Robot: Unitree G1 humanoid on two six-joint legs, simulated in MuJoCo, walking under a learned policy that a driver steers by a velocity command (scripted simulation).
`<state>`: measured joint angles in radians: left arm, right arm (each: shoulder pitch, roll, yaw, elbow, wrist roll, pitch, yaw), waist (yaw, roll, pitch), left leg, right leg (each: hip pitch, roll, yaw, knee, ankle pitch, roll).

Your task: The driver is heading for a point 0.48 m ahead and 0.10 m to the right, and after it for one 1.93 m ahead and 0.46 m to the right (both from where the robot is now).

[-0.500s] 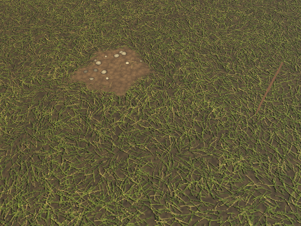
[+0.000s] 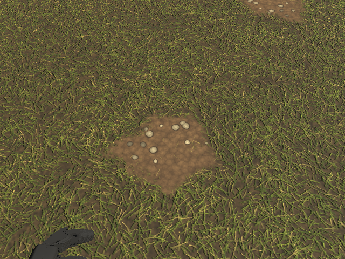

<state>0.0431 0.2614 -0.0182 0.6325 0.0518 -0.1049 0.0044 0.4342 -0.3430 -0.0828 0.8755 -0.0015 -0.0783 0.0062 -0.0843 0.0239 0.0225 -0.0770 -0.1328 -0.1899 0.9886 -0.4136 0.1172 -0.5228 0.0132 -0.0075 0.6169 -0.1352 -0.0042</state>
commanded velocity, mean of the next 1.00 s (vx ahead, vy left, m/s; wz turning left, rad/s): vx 0.51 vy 0.00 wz -0.39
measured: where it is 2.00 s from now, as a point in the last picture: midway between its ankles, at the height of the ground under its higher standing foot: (178, 200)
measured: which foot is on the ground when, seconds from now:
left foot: up 0.00-0.32, down 0.34-0.72, up 0.74-1.00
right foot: down 0.00-0.34, up 0.36-0.70, down 0.72-1.00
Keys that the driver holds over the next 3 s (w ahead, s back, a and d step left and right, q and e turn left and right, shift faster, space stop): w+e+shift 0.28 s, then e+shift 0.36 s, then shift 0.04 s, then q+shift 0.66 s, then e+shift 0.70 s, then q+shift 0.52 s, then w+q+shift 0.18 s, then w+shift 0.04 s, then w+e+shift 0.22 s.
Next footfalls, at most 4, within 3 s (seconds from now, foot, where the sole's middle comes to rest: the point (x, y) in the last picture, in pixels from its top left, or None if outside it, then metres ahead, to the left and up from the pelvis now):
0.34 left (142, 249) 0.50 0.10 -0.75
0.72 right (218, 199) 0.68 -0.21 -0.75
1.18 left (154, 196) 0.71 0.04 -0.75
1.84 right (209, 197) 0.69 -0.18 -0.75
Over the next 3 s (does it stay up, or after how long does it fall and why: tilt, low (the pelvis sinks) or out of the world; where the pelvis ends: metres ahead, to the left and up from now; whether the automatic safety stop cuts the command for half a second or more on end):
stays up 0.90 -0.14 0.03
